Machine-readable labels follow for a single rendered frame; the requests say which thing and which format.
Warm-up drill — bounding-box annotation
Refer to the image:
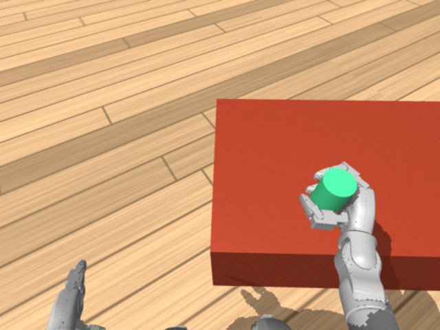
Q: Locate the left robot hand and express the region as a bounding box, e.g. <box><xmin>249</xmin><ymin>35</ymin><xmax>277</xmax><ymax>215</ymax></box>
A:
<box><xmin>47</xmin><ymin>260</ymin><xmax>106</xmax><ymax>330</ymax></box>

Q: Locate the right robot hand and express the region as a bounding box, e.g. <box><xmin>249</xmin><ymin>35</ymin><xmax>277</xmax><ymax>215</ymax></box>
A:
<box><xmin>300</xmin><ymin>162</ymin><xmax>375</xmax><ymax>235</ymax></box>

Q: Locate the right robot arm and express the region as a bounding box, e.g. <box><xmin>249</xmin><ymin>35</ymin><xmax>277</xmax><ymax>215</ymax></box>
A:
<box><xmin>334</xmin><ymin>230</ymin><xmax>399</xmax><ymax>330</ymax></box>

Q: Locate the can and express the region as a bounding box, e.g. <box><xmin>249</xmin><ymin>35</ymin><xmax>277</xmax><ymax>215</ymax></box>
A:
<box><xmin>309</xmin><ymin>168</ymin><xmax>357</xmax><ymax>213</ymax></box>

